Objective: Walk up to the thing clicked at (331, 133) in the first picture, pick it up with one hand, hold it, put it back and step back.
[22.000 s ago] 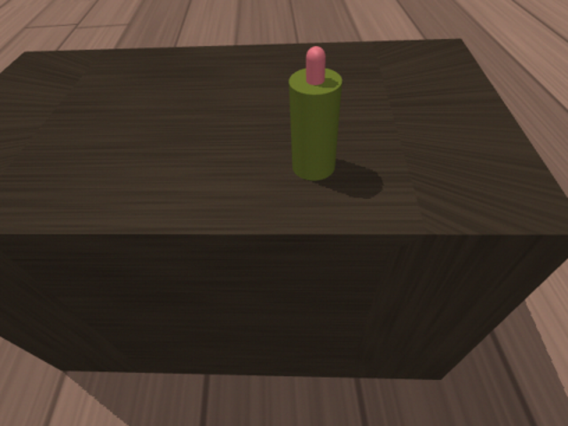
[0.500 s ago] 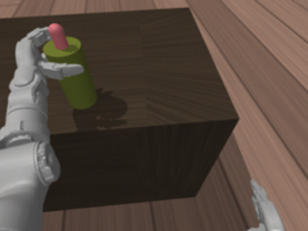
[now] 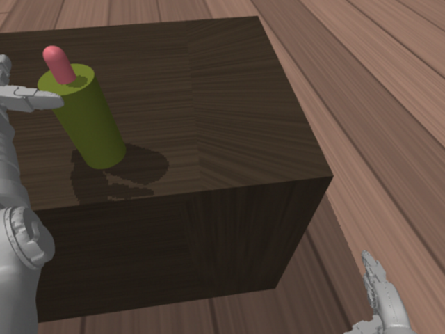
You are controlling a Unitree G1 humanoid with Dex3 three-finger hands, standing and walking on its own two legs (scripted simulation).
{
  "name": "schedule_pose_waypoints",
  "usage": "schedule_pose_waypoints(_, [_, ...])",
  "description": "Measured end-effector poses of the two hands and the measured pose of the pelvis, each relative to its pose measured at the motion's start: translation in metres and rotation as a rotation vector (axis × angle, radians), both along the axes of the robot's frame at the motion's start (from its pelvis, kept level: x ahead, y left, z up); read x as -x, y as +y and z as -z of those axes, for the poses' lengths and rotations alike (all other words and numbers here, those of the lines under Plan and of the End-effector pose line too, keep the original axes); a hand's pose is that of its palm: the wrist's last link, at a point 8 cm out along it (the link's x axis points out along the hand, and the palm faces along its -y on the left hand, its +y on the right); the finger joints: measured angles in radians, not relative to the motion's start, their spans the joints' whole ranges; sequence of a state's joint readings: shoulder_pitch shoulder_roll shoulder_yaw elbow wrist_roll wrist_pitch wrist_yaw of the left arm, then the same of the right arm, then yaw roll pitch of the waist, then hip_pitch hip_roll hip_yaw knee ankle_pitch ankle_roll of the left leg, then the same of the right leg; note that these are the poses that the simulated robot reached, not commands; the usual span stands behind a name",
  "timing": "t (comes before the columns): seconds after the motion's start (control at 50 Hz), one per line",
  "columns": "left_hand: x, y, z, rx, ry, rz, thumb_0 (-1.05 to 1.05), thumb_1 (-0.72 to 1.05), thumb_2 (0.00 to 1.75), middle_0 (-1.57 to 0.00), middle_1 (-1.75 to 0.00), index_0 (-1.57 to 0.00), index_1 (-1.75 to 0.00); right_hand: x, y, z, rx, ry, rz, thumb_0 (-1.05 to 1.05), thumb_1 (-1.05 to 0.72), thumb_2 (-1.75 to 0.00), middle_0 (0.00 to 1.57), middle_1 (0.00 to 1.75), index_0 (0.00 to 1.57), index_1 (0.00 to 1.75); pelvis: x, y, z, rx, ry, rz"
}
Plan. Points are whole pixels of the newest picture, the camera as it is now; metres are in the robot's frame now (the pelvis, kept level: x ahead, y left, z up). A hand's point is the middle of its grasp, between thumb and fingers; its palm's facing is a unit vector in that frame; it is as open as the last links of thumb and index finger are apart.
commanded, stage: withdraw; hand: left
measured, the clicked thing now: (83, 110) +0.48 +0.22 +0.16
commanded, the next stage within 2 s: rise in 0.04 s
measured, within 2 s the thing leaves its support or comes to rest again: neither
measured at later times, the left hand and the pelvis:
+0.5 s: hand out of the picture +0.44 +0.36 +0.25, palm faces +0.44 -0.87 -0.23, open 17.5 cm; pelvis +0.02 +0.01 +0.01, yaw +0 degrees
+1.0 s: hand out of the picture +0.22 +0.26 +0.26, palm faces +0.51 -0.73 -0.45, open 17.4 cm; pelvis +0.01 -0.01 +0.01, yaw +2 degrees
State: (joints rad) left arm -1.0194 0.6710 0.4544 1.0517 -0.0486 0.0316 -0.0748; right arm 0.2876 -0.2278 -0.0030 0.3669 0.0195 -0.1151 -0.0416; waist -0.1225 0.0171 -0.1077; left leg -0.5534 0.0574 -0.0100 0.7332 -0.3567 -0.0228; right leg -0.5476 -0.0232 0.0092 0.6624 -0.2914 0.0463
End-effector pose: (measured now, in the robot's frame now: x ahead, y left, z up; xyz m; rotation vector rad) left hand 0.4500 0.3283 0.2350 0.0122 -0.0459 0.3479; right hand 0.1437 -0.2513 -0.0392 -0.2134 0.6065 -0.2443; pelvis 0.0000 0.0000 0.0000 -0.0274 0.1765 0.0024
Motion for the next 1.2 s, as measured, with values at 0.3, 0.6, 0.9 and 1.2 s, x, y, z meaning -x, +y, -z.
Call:
schedule_pose_waypoints(0.3, [0.010,0.027,-0.035,-0.174,0.105,0.045,-0.02,-0.61,0.07,-0.10,-0.09,-0.11,-0.09,-0.014,0.013,0.006,-0.046,0.020,-0.047,-0.01,0.52,-0.06,0.06,0.05,0.06,0.05,-0.014,0.011,-0.008,-0.004,-0.019,0.007])
schedule_pose_waypoints(0.6, [0.093,0.070,-0.018,-0.326,0.022,-0.153,-0.02,-0.59,0.03,-0.08,-0.04,-0.07,-0.05,-0.002,0.007,0.022,-0.075,0.163,-0.094,-0.01,0.51,-0.07,0.06,0.05,0.06,0.05,-0.017,0.004,-0.012,-0.006,-0.054,-0.007])
schedule_pose_waypoints(0.9, [0.235,-0.017,-0.026,-0.572,-0.209,-0.098,-0.02,-0.54,0.00,-0.08,-0.05,-0.09,-0.05,-0.027,-0.010,0.022,-0.099,0.086,-0.065,-0.01,0.49,-0.07,0.06,0.05,0.06,0.05,-0.013,-0.009,-0.013,-0.023,-0.155,-0.034])
schedule_pose_waypoints(1.2, [0.326,-0.068,-0.026,-0.666,-0.281,-0.053,-0.01,-0.53,0.01,-0.08,-0.06,-0.08,-0.05,-0.023,-0.023,0.021,-0.076,0.042,-0.053,-0.01,0.50,-0.07,0.06,0.05,0.06,0.05,0.005,-0.021,-0.013,-0.041,-0.214,-0.048])
